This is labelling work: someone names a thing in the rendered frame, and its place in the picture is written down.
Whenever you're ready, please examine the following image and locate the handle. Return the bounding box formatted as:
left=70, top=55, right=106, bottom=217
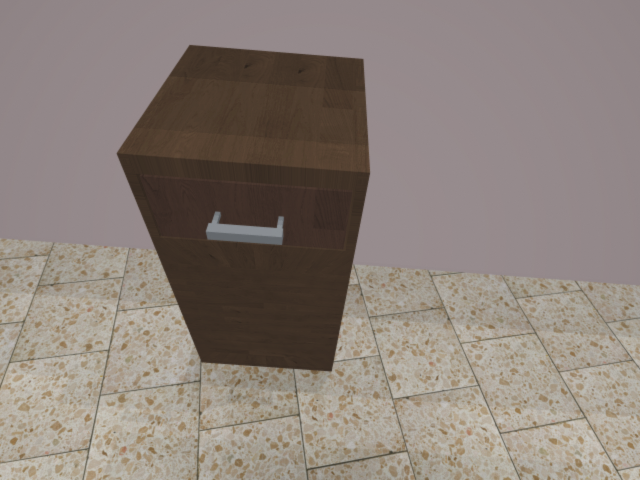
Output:
left=206, top=211, right=284, bottom=245

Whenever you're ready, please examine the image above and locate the drawer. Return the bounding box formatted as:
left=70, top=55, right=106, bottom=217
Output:
left=140, top=174, right=352, bottom=249

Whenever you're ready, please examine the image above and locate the cabinet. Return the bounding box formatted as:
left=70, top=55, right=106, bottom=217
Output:
left=117, top=45, right=370, bottom=372

